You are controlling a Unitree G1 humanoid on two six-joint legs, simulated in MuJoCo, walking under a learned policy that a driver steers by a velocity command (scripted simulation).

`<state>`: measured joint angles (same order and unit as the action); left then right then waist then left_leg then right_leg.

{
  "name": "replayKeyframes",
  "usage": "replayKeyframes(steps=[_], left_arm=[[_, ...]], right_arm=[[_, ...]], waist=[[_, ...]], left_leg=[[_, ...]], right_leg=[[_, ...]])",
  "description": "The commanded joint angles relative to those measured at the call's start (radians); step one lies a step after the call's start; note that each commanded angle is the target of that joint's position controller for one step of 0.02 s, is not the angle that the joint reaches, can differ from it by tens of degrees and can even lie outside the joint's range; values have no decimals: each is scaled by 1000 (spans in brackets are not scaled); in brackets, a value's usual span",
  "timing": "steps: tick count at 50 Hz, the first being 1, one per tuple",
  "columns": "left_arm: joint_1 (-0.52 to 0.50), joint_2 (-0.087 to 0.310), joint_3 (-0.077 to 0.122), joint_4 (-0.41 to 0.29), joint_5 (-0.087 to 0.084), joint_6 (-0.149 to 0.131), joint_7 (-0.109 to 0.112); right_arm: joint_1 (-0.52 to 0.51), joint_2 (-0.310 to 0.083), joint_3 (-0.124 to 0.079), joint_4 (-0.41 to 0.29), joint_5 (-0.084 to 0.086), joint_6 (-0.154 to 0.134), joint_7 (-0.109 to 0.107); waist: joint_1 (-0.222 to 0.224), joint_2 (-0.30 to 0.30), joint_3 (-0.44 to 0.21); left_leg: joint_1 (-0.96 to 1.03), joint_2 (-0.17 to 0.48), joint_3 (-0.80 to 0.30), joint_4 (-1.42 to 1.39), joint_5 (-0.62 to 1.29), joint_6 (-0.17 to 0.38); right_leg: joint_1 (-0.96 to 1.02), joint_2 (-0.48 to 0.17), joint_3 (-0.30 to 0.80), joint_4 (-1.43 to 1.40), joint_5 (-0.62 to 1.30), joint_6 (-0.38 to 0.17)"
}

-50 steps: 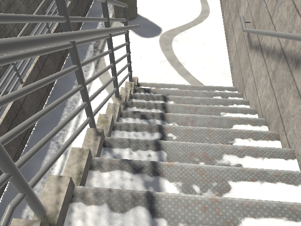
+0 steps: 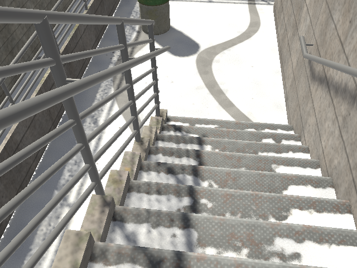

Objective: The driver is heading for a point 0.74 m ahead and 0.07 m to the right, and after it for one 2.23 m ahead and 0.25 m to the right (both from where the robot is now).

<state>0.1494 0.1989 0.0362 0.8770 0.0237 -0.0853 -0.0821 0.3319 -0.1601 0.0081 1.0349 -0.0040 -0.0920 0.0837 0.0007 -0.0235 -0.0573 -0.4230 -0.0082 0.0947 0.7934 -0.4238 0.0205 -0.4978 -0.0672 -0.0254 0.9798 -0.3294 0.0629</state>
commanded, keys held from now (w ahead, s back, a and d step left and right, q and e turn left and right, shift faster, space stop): no key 0.28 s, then w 0.72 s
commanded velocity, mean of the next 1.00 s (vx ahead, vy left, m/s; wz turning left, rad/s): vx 0.26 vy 0.00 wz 0.00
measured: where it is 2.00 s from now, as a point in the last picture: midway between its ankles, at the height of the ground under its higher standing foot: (182, 262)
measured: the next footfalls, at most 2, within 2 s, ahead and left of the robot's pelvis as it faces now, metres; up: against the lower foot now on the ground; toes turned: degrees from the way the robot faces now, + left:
right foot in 0.98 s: +0.29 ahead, -0.07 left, -0.17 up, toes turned -2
left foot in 1.50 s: +0.59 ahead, +0.20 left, -0.35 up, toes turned +3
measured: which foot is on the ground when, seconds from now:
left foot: down 0.00-1.00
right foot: down 0.00-0.58, up 0.60-0.96, down 0.98-1.00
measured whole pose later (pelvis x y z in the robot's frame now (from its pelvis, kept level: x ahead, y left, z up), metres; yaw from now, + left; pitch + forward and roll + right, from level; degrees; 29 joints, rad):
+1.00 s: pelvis +0.20 +0.02 -0.10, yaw +2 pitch +2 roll +5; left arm 0.11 0.18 0.02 0.87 0.07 -0.07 -0.04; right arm 0.66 -0.08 0.03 1.10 -0.07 -0.09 0.03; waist -0.11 -0.08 -0.04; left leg -0.28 -0.11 0.08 1.29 -0.86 0.09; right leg -0.26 -0.07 -0.01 0.27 0.14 -0.07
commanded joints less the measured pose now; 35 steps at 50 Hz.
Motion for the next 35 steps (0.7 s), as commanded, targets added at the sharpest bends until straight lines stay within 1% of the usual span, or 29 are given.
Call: replayKeyframes(steps=[1,2,3,4,5,6,7,8,12,14,15,16,17,18,19,21,22,24,25,26,27,28,29,30,31,32,33,34,35], left_arm=[[271,162,18,49,-36,19,-23],[158,194,21,26,-25,8,-33],[66,176,17,16,-36,4,-39],[43,128,4,14,-45,-6,-37],[30,98,-2,19,-57,-6,-41],[53,90,-3,37,-57,-3,-43],[66,100,0,49,-53,-2,-42],[82,108,4,60,-49,0,-40],[131,66,-2,91,-47,6,-22],[138,79,3,99,-49,10,-19],[163,99,12,107,-44,13,-14],[187,153,36,109,-29,15,-2],[199,176,52,108,-12,12,13],[220,165,58,108,2,4,30],[254,136,57,114,11,-8,51],[244,53,32,94,8,-24,89],[255,32,21,93,16,-24,98],[218,99,32,79,14,-20,106],[186,101,30,73,23,-14,107],[180,88,28,68,68,-13,104],[142,99,35,62,55,-12,97],[112,110,40,45,34,-16,92],[68,103,46,18,36,-18,79],[13,14,34,-49,52,-23,59],[-52,-23,20,-107,48,-24,52],[-73,0,16,-113,44,-24,63],[-2,37,27,-80,38,-23,78],[34,22,26,-79,40,-22,84],[66,-18,13,-67,58,-16,86]], right_arm=[[-12,-165,-29,-70,19,-7,22],[90,-188,-53,-50,34,5,-4],[45,-186,-67,-63,21,19,-20],[3,-137,-63,-83,18,30,-26],[10,-114,-64,-77,14,37,-30],[11,-93,-60,-68,14,44,-27],[8,-101,-64,-63,13,50,-24],[4,-104,-66,-63,17,53,-21],[-17,-109,-66,-67,14,60,-5],[-18,-112,-67,-68,10,63,-2],[5,-131,-75,-62,5,68,-6],[20,-173,-94,-64,-13,71,-17],[26,-182,-103,-70,-31,71,-29],[29,-160,-101,-77,-45,66,-43],[17,-115,-91,-88,-55,56,-56],[-76,-15,-61,-143,-67,28,-75],[-98,-4,-55,-159,-65,19,-86],[-117,-8,-51,-187,-58,5,-89],[-79,-13,-52,-180,-63,3,-86],[28,6,-49,-150,-77,-2,-82],[113,-8,-59,-130,-75,-3,-71],[199,-36,-74,-117,-83,-5,-59],[318,-69,-82,-86,-98,-12,-68],[428,-120,-82,-69,-113,-30,-82],[400,-112,-74,-45,-124,-47,-78],[287,-91,-68,-65,-103,-54,-81],[255,-71,-67,-60,-90,-50,-83],[261,-30,-57,-40,-94,-50,-86],[266,47,-37,-28,-93,-47,-95]], waist=[[37,-50,-32],[-27,-66,-9],[-45,-74,14],[-45,-34,-9],[-52,-34,1],[-45,-10,41],[-42,2,67],[-36,8,61],[-21,11,46],[-21,12,57],[-17,8,66],[-9,-1,96],[-3,-17,135],[7,-33,161],[26,-63,162],[43,-106,133],[51,-93,130],[33,-57,145],[8,-42,148],[-17,-48,155],[-63,-3,147],[-108,27,140],[-147,115,126],[-173,295,51],[-168,145,201],[-128,29,252],[-92,-7,178],[-60,-5,149],[-34,37,148]], left_leg=[[-105,48,-5,-119,481,-27],[-15,26,8,-125,310,-28],[24,17,28,-131,247,-29],[45,32,15,-127,259,-15],[73,43,3,-162,238,-11],[83,37,-1,-189,189,-16],[89,36,-6,-206,203,-16],[112,38,-11,-223,240,-12],[148,37,0,-283,299,-4],[155,36,3,-305,277,-8],[154,32,9,-317,178,0],[133,25,13,-313,25,28],[103,33,-2,-311,-99,60],[72,46,-22,-292,-154,94],[30,50,-27,-239,-121,112],[-44,27,-27,-109,24,121],[-79,30,-44,-77,-13,115],[7,22,-27,-102,-67,93],[90,11,-8,-143,-30,88],[183,39,-65,-46,165,92],[238,23,-32,-111,171,98],[347,-1,9,-226,148,107],[446,58,-98,-318,112,158],[591,257,-485,-443,196,298],[503,397,-711,-539,-70,352],[473,405,-658,-498,-79,337],[441,361,-547,-442,55,317],[373,318,-424,-394,232,287],[268,274,-355,-359,363,254]], right_leg=[[339,44,-11,-269,616,-62],[240,10,21,-359,553,-117],[187,-9,45,-404,472,-135],[200,-11,42,-416,400,-122],[185,-5,57,-430,280,-122],[156,0,67,-457,203,-119],[152,0,71,-468,210,-123],[165,8,60,-474,227,-127],[228,38,22,-508,233,-119],[236,43,20,-540,203,-123],[239,38,28,-578,71,-141],[224,28,49,-612,-145,-184],[199,-8,98,-649,-315,-231],[194,-59,160,-678,-409,-283],[238,-126,240,-706,-425,-335],[343,-247,384,-749,-323,-405],[383,-278,410,-752,-254,-415],[329,-237,314,-730,-200,-375],[272,-203,257,-708,-192,-355],[193,-181,215,-634,-119,-318],[150,-151,173,-552,-123,-323],[82,-104,118,-434,-134,-327],[-19,-27,54,-182,-92,-307],[-214,139,-1,147,-220,-234],[-471,72,210,140,-140,-226],[-543,8,225,159,-22,-205],[-486,-6,172,203,32,-181],[-416,-26,141,198,92,-171],[-346,-42,122,169,157,-162]])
